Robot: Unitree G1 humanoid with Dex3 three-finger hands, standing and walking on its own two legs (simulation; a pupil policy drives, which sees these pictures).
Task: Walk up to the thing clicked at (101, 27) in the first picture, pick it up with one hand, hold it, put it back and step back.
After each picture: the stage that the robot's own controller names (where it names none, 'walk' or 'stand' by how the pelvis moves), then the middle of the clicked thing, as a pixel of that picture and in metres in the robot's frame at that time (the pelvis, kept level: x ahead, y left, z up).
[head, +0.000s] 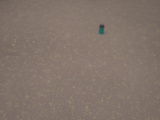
stand; (101, 29) +1.69 -0.29 -0.72
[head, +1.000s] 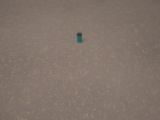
walk; (79, 37) +1.60 +0.11 -0.70
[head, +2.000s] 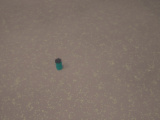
walk; (58, 64) +1.08 +0.27 -0.71
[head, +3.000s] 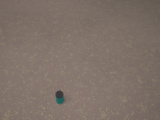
walk; (59, 97) +0.69 +0.18 -0.70
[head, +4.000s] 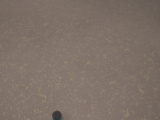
walk; (57, 117) +0.47 +0.12 -0.71
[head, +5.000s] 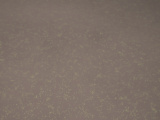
stand; out of the picture +0.43 +0.11 -0.71
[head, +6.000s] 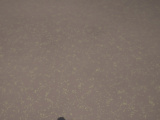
stand; out of the picture +0.46 +0.12 -0.71
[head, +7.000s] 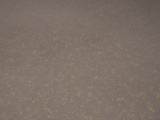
stand; out of the picture +0.42 +0.13 -0.72
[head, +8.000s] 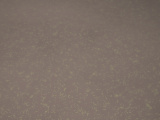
stand; out of the picture +0.43 +0.16 -0.72
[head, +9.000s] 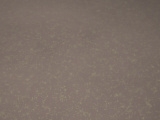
stand; out of the picture +0.43 +0.15 -0.73
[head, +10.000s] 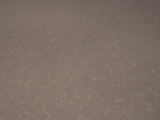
stand; out of the picture +0.40 +0.14 -0.73
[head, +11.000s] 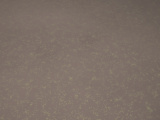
stand; out of the picture +0.41 +0.15 -0.73
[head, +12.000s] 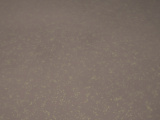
stand; out of the picture +0.41 +0.16 -0.73
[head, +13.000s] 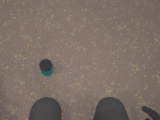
go down; (46, 68) +0.49 +0.15 -0.43
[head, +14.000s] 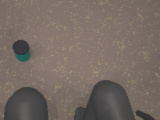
go down; (22, 51) +0.51 +0.19 -0.32
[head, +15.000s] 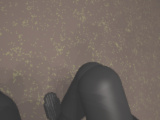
close in; out of the picture +0.50 +0.24 -0.24
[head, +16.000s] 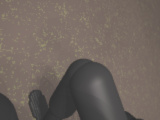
close; out of the picture +0.49 +0.26 -0.24
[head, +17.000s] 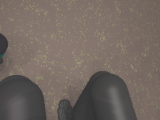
lift; out of the picture +0.41 +0.23 -0.16
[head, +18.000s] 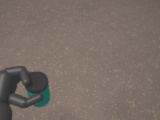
lift; (38, 90) +0.33 +0.14 +0.01
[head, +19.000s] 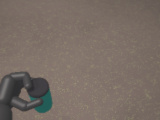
hold; (40, 96) +0.32 +0.14 +0.00
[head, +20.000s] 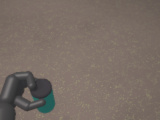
hold; (43, 96) +0.32 +0.13 +0.00
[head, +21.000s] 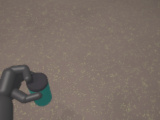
crouch; (40, 90) +0.35 +0.14 -0.03
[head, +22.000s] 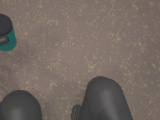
lower; (3, 34) +0.50 +0.17 -0.10
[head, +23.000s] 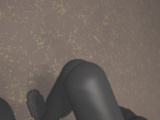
lower; out of the picture +0.47 +0.24 -0.25
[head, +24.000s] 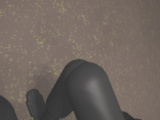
lower; out of the picture +0.46 +0.24 -0.25
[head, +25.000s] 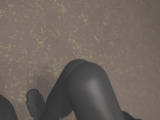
lower; out of the picture +0.46 +0.24 -0.25
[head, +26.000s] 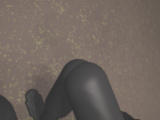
lower; out of the picture +0.47 +0.24 -0.25
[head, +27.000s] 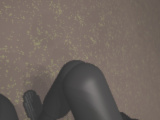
open; out of the picture +0.46 +0.23 -0.26
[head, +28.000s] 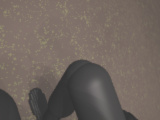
stand; out of the picture +0.47 +0.22 -0.25
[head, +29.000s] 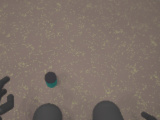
walk; (51, 80) +0.46 +0.13 -0.46
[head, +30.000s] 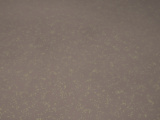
stand; out of the picture +0.40 +0.10 -0.67
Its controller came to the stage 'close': yes
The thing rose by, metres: 0.71
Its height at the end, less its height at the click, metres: +0.00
